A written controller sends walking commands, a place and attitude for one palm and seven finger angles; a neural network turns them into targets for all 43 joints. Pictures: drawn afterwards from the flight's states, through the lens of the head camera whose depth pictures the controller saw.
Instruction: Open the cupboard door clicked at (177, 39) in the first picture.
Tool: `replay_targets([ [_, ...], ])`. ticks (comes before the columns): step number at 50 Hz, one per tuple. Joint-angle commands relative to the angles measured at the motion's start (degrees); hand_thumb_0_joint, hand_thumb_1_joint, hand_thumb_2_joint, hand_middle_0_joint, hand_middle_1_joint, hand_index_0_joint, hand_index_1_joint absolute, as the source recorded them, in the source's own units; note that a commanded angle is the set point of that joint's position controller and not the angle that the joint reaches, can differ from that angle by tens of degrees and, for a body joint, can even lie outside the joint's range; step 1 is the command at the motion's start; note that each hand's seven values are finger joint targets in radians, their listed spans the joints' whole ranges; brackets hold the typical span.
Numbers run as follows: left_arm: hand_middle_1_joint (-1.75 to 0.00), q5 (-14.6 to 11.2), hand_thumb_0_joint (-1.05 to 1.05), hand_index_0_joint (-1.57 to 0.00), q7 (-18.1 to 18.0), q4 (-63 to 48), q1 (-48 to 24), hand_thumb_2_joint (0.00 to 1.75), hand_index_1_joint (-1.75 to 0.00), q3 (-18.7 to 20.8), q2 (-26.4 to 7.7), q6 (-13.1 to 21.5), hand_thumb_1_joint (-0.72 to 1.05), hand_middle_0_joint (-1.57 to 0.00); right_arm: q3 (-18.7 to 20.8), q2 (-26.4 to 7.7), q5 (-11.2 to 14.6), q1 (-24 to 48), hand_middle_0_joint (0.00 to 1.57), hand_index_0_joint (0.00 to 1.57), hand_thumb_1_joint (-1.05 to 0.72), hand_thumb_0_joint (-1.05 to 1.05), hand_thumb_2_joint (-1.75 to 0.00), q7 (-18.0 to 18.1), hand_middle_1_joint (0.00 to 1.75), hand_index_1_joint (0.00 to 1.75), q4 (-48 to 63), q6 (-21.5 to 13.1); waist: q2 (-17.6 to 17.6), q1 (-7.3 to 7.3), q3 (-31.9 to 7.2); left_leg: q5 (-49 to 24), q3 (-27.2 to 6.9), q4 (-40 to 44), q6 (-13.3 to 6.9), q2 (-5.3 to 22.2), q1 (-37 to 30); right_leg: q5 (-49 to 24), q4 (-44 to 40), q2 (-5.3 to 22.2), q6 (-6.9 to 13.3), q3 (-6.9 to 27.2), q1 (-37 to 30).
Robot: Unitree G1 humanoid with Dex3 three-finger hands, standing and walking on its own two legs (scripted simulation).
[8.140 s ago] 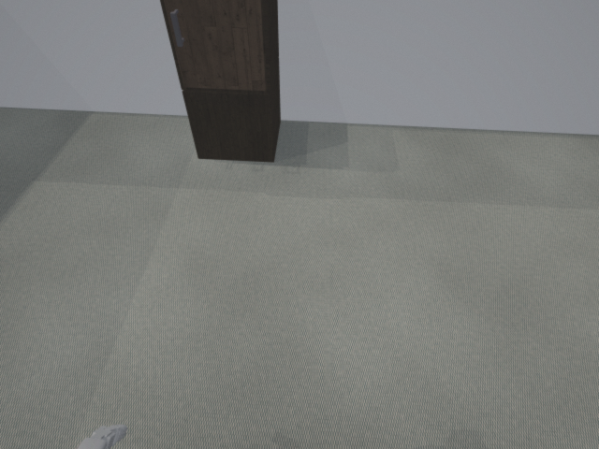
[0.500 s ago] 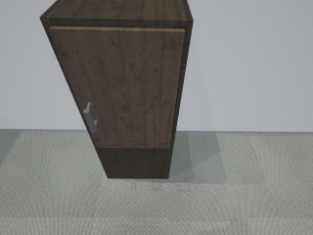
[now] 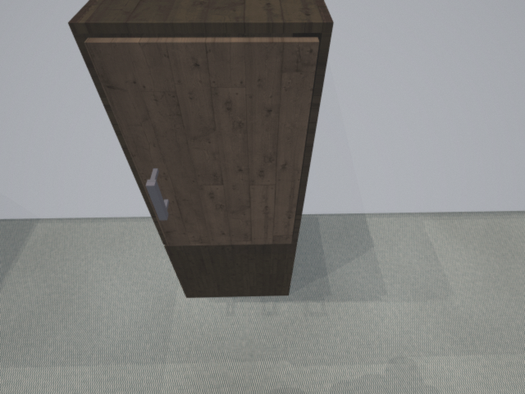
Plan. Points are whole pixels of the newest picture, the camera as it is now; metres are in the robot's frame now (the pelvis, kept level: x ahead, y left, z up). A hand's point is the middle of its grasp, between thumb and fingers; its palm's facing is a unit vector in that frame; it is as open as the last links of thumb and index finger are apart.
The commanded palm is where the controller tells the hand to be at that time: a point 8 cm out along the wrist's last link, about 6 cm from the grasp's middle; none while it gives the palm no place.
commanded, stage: look again from close up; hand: left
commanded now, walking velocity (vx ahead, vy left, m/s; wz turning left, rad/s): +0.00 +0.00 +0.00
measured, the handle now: (159, 194) +0.53 +0.27 -0.08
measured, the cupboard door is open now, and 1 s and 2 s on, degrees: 0 0 0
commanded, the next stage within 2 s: raise the hand with hooked fingers in 0.30 s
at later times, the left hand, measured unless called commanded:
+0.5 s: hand out of the picture +0.07 +0.20 -0.11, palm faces +0.20 -0.95 -0.24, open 7.5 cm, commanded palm +0.08 +0.25 -0.06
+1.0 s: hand out of the picture +0.12 +0.20 -0.06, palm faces +0.13 -0.99 -0.08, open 9.7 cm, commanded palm +0.12 +0.26 -0.06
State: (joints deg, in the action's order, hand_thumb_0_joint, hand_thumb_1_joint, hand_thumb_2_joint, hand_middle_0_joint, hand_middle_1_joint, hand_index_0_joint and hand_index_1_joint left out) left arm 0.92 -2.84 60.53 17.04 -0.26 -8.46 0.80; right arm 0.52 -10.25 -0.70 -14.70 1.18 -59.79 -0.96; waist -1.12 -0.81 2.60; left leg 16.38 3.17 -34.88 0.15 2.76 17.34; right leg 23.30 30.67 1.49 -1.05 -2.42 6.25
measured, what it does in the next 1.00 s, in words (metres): lowers itself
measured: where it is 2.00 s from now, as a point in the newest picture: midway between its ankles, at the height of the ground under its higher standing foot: outside the picture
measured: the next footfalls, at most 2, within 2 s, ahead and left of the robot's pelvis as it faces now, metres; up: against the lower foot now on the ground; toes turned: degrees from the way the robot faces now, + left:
none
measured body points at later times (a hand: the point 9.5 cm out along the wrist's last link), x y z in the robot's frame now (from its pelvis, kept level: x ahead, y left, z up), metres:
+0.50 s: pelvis -0.02 +0.00 +0.00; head +0.00 +0.00 +0.45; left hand +0.05 +0.25 -0.09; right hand +0.03 -0.24 -0.14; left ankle +0.02 +0.12 -0.73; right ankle -0.07 -0.13 -0.73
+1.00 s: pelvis -0.07 -0.04 -0.12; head +0.00 -0.01 +0.32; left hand +0.11 +0.26 -0.05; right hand +0.17 -0.26 -0.18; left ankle +0.02 +0.12 -0.73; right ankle -0.07 -0.13 -0.73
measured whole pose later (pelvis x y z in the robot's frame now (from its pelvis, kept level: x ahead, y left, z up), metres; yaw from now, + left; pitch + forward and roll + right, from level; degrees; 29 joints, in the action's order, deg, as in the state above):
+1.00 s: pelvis -0.07 -0.04 -0.12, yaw +1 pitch +16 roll -4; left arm -19.6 22.4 4.2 21.0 16.9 -13.5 34.2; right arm 2.2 -13.0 0.3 -7.2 4.8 -34.5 -15.1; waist -0.6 4.0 -8.4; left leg 26.0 -5.6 -76.1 2.6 5.3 66.3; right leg 39.1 76.9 -1.0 3.2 -8.3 53.8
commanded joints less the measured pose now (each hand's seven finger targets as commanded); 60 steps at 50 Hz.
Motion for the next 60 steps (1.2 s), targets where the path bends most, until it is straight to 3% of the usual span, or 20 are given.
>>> replay_targets([
  [1, -0.30, 0.0, 0.00, -0.20, -0.3, -2.5, 4.0, 0.90, -0.30, 1.2, -6.9, 0.1, 0.90, -0.20, 0.7, -6.0, 0.0, -2.0, 0.20, 0.20, -0.90, 0.00, -0.90, 0.3, 0.30, 0.30, 3.0, -0.1, 1.3, 0.70, 1.2, -15.5, -4.8, 5.4, -3.2, 3.9, -2.2, -10.7, -4.2, 2.3, 2.9, 2.1, 6.4],
  [12, -0.30, 0.1, 0.00, -0.20, 0.7, -2.8, 3.2, 0.90, -0.30, 1.2, -8.6, -0.6, 0.90, -0.20, 0.9, -7.5, -0.2, -0.9, 0.20, 0.20, -0.90, 0.00, -0.90, 0.0, 0.30, 0.30, 2.9, -0.3, -1.7, 1.43, 1.1, 1.2, -7.7, 14.1, -3.5, 4.1, -1.2, -1.6, -5.4, 2.2, 2.5, 2.3, 8.0],
  [19, -0.30, 0.2, 0.00, -0.20, 0.9, -2.0, 3.0, 0.90, -0.30, 1.0, -9.4, 0.0, 0.90, -0.20, 0.8, -7.5, 0.1, -1.1, 0.20, 0.20, -0.90, 0.00, -0.90, -0.1, 0.30, 0.30, 1.9, -0.6, 1.1, 1.15, -0.3, -5.6, -5.2, 11.8, -2.8, 3.4, -4.4, -5.8, -7.7, 3.6, 2.4, 3.6, 8.4],
  [20, -0.30, 0.8, 0.00, -0.20, -1.2, -1.3, 5.4, 0.90, -0.30, 0.7, -7.9, 0.8, 0.90, -0.20, 0.8, -8.1, 0.4, 1.7, 0.20, 0.20, -0.90, 0.00, -0.90, -0.3, 0.30, 0.30, 4.8, -0.5, 1.4, 1.68, 2.9, -14.3, -4.4, 1.1, -1.0, 3.9, -2.0, -19.6, -10.7, 5.6, 2.3, 7.4, 10.1],
  [21, -0.32, -9.5, 0.00, -0.20, -2.0, -90.1, -35.4, 0.89, -0.32, 12.1, -24.3, 13.2, 0.88, -0.20, 3.3, -15.6, 3.0, -0.5, 0.20, 0.20, -0.90, 0.00, -0.90, 2.1, 0.30, 0.30, 22.7, -9.1, -9.7, -5.37, -27.4, -20.3, -2.7, 6.5, -2.0, -2.0, -19.9, -25.3, -2.4, 0.3, 3.3, -1.2, 8.4],
  [22, -0.33, -5.5, 0.00, -0.20, -4.2, -75.2, -6.9, 0.88, -0.33, 10.4, -19.7, 10.8, 0.85, -0.20, 0.4, -9.8, 2.9, 3.4, 0.20, 0.20, -0.90, 0.00, -0.90, 4.3, 0.30, 0.30, 19.4, -14.7, -18.1, 1.83, -27.0, -24.8, -2.7, 8.2, -2.2, 0.5, -25.6, -16.3, 3.1, -1.2, 3.6, -2.2, 10.7],
  [23, -0.34, -6.8, 0.00, -0.21, -6.8, -70.5, -6.1, 0.87, -0.34, 8.0, -15.0, 8.1, 0.83, -0.21, 1.3, -9.1, 3.4, 4.7, 0.20, 0.20, -0.90, 0.00, -0.90, 4.9, 0.30, 0.30, 15.7, -16.2, -12.6, -0.28, -22.0, -17.2, -2.4, 8.0, -0.5, 0.1, -16.7, -10.6, 2.3, -1.4, 3.0, -3.6, 12.2],
  [24, -0.36, -7.6, 0.00, -0.21, -5.6, -53.0, 11.8, 0.86, -0.36, -0.1, 1.0, 2.6, 0.81, -0.21, 1.4, -7.5, 4.1, 3.1, 0.20, 0.20, -0.90, 0.00, -0.90, 4.1, 0.30, 0.30, 14.7, -15.8, -5.8, -1.37, -10.9, -11.0, -3.2, 8.5, -1.5, 0.4, -10.3, -8.4, 2.5, -1.3, 2.5, -4.6, 16.6],
  [25, -0.37, -10.7, 0.00, -0.21, -4.3, -65.0, -0.5, 0.85, -0.37, 2.4, -2.6, 5.0, 0.78, -0.21, 2.0, -9.7, 4.5, 3.4, 0.20, 0.20, -0.90, 0.00, -0.90, 4.1, 0.30, 0.30, 19.5, -15.7, -3.6, -1.84, -5.3, -5.4, -4.6, 7.3, -1.3, -0.7, -4.0, -8.7, 0.9, -1.0, 1.8, -4.7, 16.9],
  [27, -0.40, -9.7, 0.00, -0.21, -1.7, -57.8, 0.5, 0.83, -0.40, 7.8, -6.4, 11.3, 0.74, -0.21, 3.2, -10.7, 2.6, 4.3, 0.20, 0.20, -0.90, 0.00, -0.90, 4.7, 0.30, 0.30, 20.9, -15.9, 6.0, -2.93, -1.4, -0.8, -4.3, 1.6, -1.4, -2.2, 3.8, -3.5, 2.0, -1.9, 1.3, -5.2, 25.5],
  [28, -0.42, -9.5, 0.00, -0.21, 0.4, -49.6, 3.8, 0.82, -0.42, 10.8, -6.6, 14.4, 0.71, -0.21, 3.6, -10.4, 2.3, 4.7, 0.20, 0.20, -0.90, 0.00, -0.90, 4.3, 0.30, 0.30, 22.1, -15.7, 9.7, -2.07, 0.2, -0.3, -4.2, -2.2, -1.0, -2.8, 8.6, -1.5, 4.4, -2.2, 1.4, -5.5, 30.0],
  [31, -0.47, -12.5, 0.00, -0.22, 10.5, -42.0, 14.6, 0.79, -0.47, 13.9, -4.2, 26.9, 0.64, -0.22, 5.2, -9.4, 0.4, 7.8, 0.20, 0.20, -0.90, 0.00, -0.90, 2.0, 0.30, 0.30, 25.8, -16.0, 16.1, 4.54, -7.8, -1.3, -3.3, -12.8, 0.0, -2.8, 20.2, -1.1, 15.7, -2.7, 1.8, -3.9, 36.6],
  [33, -0.50, -14.9, 0.00, -0.22, 18.6, -40.2, 16.2, 0.77, -0.50, 17.9, -7.4, 33.6, 0.60, -0.22, 6.2, -9.5, 1.0, 9.1, 0.20, 0.20, -0.90, 0.00, -0.90, 0.4, 0.30, 0.30, 28.8, -16.1, 10.6, 6.67, -12.9, -3.6, -2.5, -18.3, 0.4, -3.4, 24.4, -6.9, 21.2, -2.0, 2.6, -1.0, 35.3],
  [35, -0.53, -17.0, 0.00, -0.22, 25.4, -43.9, 13.2, 0.75, -0.53, 21.0, -11.2, 37.3, 0.55, -0.22, 6.5, -9.8, 1.4, 10.4, 0.20, 0.20, -0.90, 0.00, -0.90, -0.4, 0.30, 0.30, 32.4, -16.3, 2.2, 6.45, -19.2, -4.3, -1.4, -23.8, 0.4, -3.6, 27.2, -10.5, 25.0, -0.9, 2.5, 1.9, 35.1],
  [39, -0.58, -21.3, 0.00, -0.23, 27.5, -58.9, 4.2, 0.71, -0.58, 23.0, -14.0, 34.2, 0.46, -0.23, 6.3, -9.4, 1.8, 10.4, 0.20, 0.20, -0.90, 0.00, -0.90, 0.7, 0.30, 0.30, 37.4, -15.3, -2.5, 5.24, -26.4, -0.4, -0.8, -28.6, -0.9, -3.2, 29.1, -3.9, 24.9, -0.7, 1.1, 6.9, 37.1],
  [43, -0.64, -21.7, 0.00, -0.24, 23.8, -75.7, -11.6, 0.67, -0.64, 22.7, -17.2, 39.0, 0.36, -0.24, 5.1, -9.1, 0.9, 6.9, 0.20, 0.20, -0.90, 0.00, -0.90, 3.1, 0.30, 0.30, 34.6, -15.9, -4.4, -0.66, -24.0, 1.8, -3.4, -33.7, -2.0, -0.9, 30.1, 2.1, 26.1, -2.3, 1.3, 7.2, 45.8],
  [48, -0.72, -21.0, 0.00, -0.25, 26.8, -70.3, -9.6, 0.62, -0.72, 15.4, -13.5, 37.3, 0.25, -0.25, 4.1, -10.3, 1.2, 5.9, 0.20, 0.20, -0.90, 0.00, -0.90, 5.2, 0.30, 0.30, 31.7, -17.1, -3.9, -3.18, -20.3, 5.1, -5.2, -35.6, -2.5, 0.1, 32.9, 7.0, 26.8, -3.6, 1.9, 5.9, 51.9],
  [55, -0.82, -23.7, 0.00, -0.26, 28.4, -60.7, -0.1, 0.55, -0.82, 26.7, -20.4, 18.1, 0.08, -0.26, 3.9, -10.4, 2.7, 7.1, 0.20, 0.20, -0.90, 0.00, -0.90, 5.4, 0.30, 0.30, 34.9, -14.2, -0.1, 4.32, -29.1, 0.5, -4.7, -30.9, -2.3, -0.9, 31.6, 2.4, 24.9, -2.1, 0.9, 5.8, 40.2],
  [58, -0.87, -23.9, 0.00, -0.26, 22.9, -64.4, 1.4, 0.52, -0.87, 30.1, -19.4, 19.1, 0.01, -0.26, 4.2, -8.4, 2.1, 7.5, 0.20, 0.20, -0.90, 0.00, -0.90, 4.5, 0.30, 0.30, 34.9, -13.5, 0.3, 5.89, -32.0, -3.8, -4.8, -29.9, -1.9, -0.6, 29.6, -4.8, 27.3, -2.2, 0.6, 3.8, 38.9],
  [60, -0.90, -22.8, 0.00, -0.27, 19.7, -66.2, -0.2, 0.50, -0.90, 28.8, -17.5, 23.0, -0.03, -0.27, 4.4, -7.8, 1.8, 6.7, 0.20, 0.20, -0.90, 0.00, -0.90, 3.7, 0.30, 0.30, 33.9, -13.4, 0.7, 4.36, -29.8, -3.6, -4.7, -29.5, -1.6, -0.5, 29.2, -5.1, 28.3, -2.6, 0.6, 2.3, 42.3],
])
